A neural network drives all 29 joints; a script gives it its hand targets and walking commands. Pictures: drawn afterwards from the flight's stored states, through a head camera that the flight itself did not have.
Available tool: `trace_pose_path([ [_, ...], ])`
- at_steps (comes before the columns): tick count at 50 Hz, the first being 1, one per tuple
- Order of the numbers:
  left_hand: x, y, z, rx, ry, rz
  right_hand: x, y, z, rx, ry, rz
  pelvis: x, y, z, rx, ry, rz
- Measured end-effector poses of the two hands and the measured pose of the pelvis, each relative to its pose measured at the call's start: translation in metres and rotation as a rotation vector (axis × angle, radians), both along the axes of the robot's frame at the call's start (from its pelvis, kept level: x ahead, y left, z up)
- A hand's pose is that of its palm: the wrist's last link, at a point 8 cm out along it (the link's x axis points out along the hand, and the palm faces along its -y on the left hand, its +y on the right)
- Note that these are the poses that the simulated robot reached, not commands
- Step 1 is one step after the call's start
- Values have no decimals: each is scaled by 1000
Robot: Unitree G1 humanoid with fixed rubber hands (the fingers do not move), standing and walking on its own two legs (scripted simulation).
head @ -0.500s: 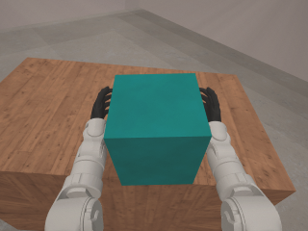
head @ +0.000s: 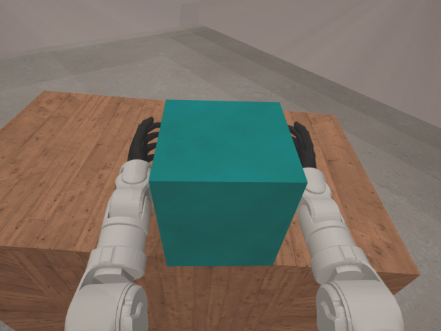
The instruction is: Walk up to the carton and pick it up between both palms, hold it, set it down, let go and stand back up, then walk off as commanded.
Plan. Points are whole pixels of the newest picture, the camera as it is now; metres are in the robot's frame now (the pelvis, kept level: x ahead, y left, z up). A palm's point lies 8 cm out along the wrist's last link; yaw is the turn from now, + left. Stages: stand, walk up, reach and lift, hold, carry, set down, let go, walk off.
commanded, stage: reach and lift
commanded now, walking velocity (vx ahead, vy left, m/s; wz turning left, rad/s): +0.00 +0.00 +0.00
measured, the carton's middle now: (221, 186) +0.38 +0.02 +0.10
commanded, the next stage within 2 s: hold in 1.56 s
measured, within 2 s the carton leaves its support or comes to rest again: neither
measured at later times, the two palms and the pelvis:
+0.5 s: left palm (126, 147) +0.36 +0.19 +0.20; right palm (307, 157) +0.37 -0.11 +0.20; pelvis -0.02 +0.01 +0.00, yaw +1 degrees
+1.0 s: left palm (128, 136) +0.36 +0.18 +0.22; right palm (319, 142) +0.37 -0.12 +0.23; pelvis -0.03 +0.01 +0.00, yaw +1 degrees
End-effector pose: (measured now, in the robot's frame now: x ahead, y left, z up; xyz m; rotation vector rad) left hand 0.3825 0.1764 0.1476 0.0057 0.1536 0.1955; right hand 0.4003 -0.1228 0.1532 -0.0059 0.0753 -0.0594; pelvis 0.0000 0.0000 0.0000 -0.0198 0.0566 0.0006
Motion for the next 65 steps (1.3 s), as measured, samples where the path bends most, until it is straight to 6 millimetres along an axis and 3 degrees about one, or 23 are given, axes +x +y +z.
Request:
trace_pose_path([
  [15,-19,8,26,31,36,-10,-19,8,17,-7,33,1,-12,6,0,2,-58,8],
  [30,-26,10,59,21,25,-13,-27,9,55,-27,19,-1,-25,6,-1,4,-78,12],
  [42,-22,0,63,12,52,-37,-29,0,62,-35,46,-25,-25,5,-1,4,-79,13],
  [65,-24,3,91,-10,14,-41,-32,2,94,-43,10,-24,-26,5,-1,4,-81,14],
])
